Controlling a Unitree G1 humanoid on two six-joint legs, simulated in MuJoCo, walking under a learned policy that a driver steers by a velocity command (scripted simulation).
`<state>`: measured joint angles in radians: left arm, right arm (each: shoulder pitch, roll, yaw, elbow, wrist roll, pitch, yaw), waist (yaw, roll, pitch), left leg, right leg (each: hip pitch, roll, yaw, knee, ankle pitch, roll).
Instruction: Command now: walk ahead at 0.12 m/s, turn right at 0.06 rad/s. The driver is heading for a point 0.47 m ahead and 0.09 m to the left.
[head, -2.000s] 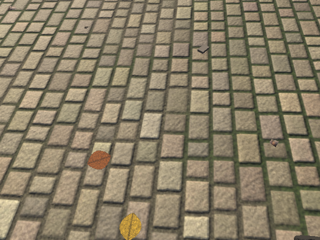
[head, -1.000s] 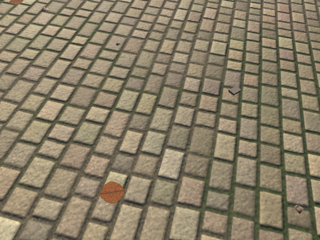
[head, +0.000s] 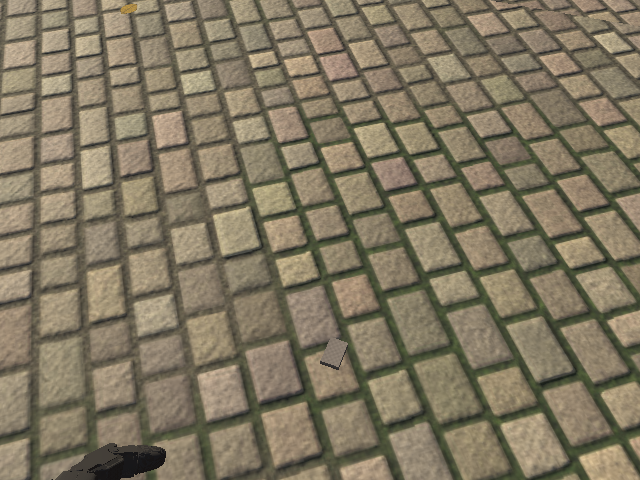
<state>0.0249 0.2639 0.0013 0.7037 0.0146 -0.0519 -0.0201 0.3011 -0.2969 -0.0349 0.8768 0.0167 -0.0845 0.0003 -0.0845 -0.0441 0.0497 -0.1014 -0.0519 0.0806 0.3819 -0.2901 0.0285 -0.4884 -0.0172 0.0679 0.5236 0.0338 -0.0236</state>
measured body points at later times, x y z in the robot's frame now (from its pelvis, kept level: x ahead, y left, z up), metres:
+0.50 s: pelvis +0.04 +0.04 -0.01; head +0.06 +0.09 +0.44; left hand +0.15 +0.36 -0.12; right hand +0.19 -0.22 -0.10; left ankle +0.03 +0.13 -0.74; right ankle +0.11 -0.11 -0.68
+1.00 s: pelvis +0.07 +0.03 +0.00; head +0.10 +0.02 +0.45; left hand +0.17 +0.33 -0.10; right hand +0.24 -0.23 -0.11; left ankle +0.03 +0.13 -0.74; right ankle +0.05 -0.09 -0.71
